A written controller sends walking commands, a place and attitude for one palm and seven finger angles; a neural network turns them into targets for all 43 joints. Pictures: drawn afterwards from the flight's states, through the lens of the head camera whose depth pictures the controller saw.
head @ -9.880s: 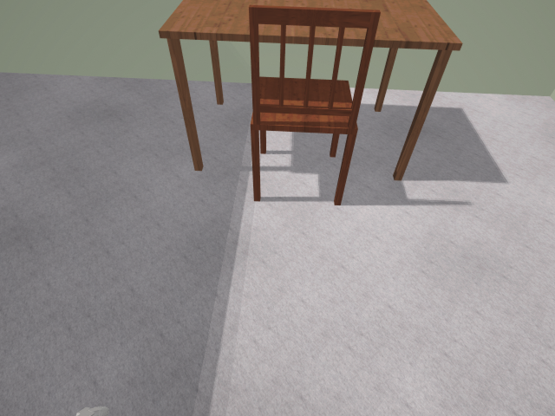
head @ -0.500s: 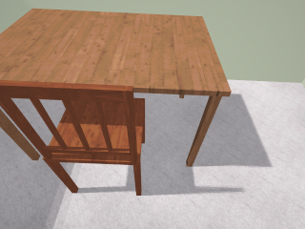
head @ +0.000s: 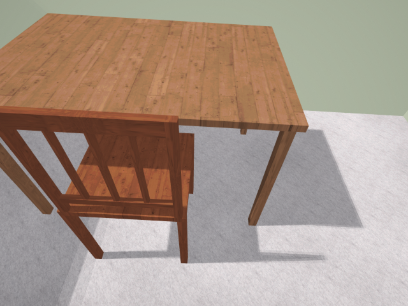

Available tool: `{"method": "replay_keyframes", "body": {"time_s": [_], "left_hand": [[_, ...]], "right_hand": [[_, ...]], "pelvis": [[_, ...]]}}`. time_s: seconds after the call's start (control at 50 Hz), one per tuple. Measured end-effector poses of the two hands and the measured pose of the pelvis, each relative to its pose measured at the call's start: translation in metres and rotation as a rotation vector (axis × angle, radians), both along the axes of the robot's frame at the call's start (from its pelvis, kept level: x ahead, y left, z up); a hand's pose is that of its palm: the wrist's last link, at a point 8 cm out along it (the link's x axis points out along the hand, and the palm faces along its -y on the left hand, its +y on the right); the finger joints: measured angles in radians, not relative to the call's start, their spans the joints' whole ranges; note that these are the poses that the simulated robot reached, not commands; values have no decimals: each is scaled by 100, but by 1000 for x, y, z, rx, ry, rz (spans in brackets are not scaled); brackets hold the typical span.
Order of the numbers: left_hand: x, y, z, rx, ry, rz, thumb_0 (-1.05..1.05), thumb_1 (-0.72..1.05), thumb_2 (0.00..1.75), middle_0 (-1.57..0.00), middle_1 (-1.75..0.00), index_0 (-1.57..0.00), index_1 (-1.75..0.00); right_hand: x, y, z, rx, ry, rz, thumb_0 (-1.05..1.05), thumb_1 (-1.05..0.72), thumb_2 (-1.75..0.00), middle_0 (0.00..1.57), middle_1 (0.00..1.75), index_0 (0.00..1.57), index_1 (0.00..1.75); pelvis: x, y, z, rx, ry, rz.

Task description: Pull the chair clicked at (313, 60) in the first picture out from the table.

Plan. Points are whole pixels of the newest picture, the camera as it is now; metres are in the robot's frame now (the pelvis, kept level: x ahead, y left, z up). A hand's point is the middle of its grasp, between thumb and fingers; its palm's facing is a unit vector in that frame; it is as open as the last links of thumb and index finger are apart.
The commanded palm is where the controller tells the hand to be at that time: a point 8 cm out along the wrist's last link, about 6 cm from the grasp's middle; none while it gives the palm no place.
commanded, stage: look again from close up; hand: left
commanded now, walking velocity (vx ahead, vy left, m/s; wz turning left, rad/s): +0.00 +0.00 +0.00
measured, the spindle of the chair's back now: (104, 170) +0.46 +0.31 -0.08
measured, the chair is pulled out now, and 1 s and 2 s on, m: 0.00 0.00 0.00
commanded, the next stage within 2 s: raise the hand toward the chair's back in 0.84 s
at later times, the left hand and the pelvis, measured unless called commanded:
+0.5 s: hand out of the picture -0.03 +0.16 -0.18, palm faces +0.04 -0.99 -0.16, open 7.3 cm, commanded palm none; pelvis +0.00 +0.00 +0.00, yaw +0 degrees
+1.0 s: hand out of the picture +0.01 +0.17 -0.16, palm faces +0.13 -0.97 -0.20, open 7.3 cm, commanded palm +0.09 +0.21 -0.07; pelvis -0.01 +0.00 +0.00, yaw +0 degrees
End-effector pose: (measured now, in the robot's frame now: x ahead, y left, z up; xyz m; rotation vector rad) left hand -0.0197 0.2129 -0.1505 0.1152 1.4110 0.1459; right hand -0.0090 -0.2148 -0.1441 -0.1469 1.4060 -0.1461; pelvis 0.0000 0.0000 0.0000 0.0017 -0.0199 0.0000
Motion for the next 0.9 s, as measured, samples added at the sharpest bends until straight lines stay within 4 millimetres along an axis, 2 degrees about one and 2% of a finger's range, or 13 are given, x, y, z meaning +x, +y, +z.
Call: {"method": "replay_keyframes", "body": {"time_s": [0.38, 0.9], "left_hand": [[-10, -1, 0, -2, 18, 11, 0, 91, 90, -20, -30, -20, -30], [-10, -3, 1, -1, 12, 22, 0, 91, 90, -20, -30, -20, -30]], "right_hand": [[-7, 3, 0, 8, 15, -3, 1, -92, -90, 20, 30, 20, 30], [-7, 2, -1, 9, 13, 4, 1, -92, -90, 20, 30, 20, 30]], "pelvis": [[-3, 0, 0, 0, 3, 4], [-4, -2, 0, 1, 3, 11]]}}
